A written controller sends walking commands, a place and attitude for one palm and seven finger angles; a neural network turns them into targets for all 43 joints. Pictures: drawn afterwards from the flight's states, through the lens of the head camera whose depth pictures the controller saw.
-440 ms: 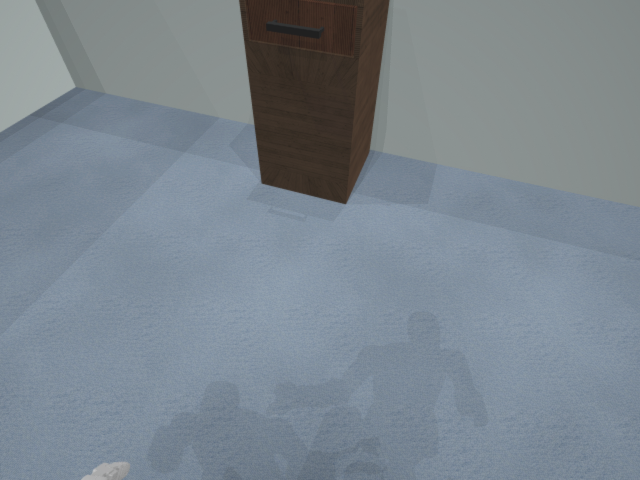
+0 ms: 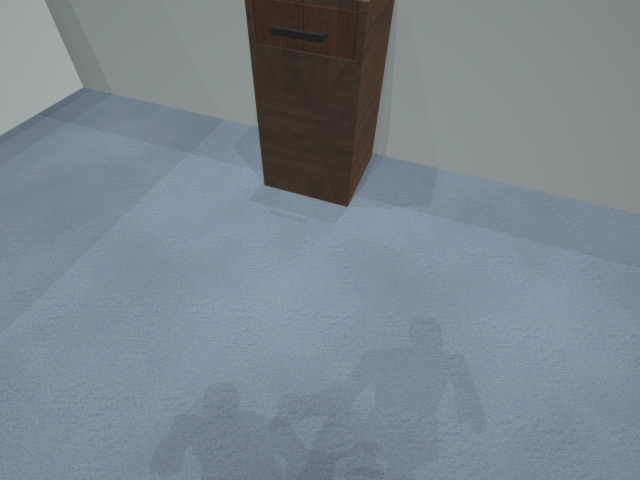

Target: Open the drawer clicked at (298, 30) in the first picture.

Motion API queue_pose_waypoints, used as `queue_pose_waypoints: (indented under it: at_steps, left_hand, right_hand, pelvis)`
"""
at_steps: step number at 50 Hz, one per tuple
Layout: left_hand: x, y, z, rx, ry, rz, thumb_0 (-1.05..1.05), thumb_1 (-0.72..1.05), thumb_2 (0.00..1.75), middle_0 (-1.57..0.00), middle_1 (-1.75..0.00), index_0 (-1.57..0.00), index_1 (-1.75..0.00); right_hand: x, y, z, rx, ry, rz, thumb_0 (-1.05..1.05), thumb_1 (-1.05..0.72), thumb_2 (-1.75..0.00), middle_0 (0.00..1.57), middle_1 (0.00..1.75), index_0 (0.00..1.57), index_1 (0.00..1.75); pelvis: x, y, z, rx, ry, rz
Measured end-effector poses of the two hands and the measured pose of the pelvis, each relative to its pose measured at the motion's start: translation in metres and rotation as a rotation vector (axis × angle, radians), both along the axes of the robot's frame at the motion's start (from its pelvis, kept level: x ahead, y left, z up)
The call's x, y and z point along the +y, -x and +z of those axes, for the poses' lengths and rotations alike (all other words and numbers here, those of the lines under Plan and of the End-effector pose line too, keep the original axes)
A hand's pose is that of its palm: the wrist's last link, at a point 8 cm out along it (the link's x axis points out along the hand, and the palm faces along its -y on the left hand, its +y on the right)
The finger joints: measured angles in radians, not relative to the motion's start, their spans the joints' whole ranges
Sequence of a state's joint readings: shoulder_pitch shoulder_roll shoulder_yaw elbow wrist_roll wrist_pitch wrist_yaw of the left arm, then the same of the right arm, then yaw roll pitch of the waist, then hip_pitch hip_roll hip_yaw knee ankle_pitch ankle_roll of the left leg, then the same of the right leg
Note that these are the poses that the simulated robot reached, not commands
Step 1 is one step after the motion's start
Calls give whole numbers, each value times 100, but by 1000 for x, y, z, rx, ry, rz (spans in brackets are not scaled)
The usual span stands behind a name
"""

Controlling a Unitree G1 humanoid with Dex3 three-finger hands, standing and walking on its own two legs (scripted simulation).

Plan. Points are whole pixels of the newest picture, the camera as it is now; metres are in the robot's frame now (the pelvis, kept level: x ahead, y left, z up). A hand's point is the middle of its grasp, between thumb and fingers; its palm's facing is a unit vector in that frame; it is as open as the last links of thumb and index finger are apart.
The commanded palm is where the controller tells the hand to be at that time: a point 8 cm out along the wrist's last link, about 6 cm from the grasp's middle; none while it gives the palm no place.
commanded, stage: stand and wait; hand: left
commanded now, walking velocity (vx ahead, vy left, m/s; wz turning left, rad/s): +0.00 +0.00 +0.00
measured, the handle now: (300, 32) +1.45 +0.16 -0.01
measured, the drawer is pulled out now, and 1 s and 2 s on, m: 0.00 0.00 0.00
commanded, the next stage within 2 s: look at it before walking up in 0.46 s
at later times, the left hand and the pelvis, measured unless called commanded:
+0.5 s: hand out of the picture +0.06 +0.24 -0.15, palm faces -0.04 -0.94 -0.33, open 7.4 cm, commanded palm none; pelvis -0.02 -0.01 +0.00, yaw +0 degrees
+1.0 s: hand out of the picture +0.06 +0.24 -0.15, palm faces -0.04 -0.94 -0.33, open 7.4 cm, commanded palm none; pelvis -0.01 +0.00 +0.00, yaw -1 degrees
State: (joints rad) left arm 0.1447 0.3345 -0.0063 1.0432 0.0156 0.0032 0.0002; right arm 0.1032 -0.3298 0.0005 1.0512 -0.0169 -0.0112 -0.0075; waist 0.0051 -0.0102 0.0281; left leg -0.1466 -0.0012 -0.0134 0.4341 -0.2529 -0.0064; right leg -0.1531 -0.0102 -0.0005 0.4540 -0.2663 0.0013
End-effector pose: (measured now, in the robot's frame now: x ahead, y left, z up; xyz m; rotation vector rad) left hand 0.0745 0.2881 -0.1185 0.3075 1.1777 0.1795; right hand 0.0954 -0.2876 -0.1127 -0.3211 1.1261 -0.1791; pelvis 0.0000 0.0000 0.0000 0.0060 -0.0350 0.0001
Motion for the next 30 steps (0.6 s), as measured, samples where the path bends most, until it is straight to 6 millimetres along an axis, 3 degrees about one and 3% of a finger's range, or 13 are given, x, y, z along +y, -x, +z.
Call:
queue_pose_waypoints:
  at_steps: [13,30]
  left_hand:
    - [2,21,1,44,-13,7,0,90,90,-20,-30,-21,-30]
    - [-4,18,2,25,-3,-13,0,90,90,-20,-30,-21,-30]
  right_hand:
    - [-11,36,-4,77,7,-30,0,-91,-89,20,30,20,30]
    - [-9,48,-5,80,-9,-39,0,-91,-89,20,30,20,30]
  pelvis:
    - [-4,10,2,-6,1,-2]
    - [-5,17,3,-4,1,-9]
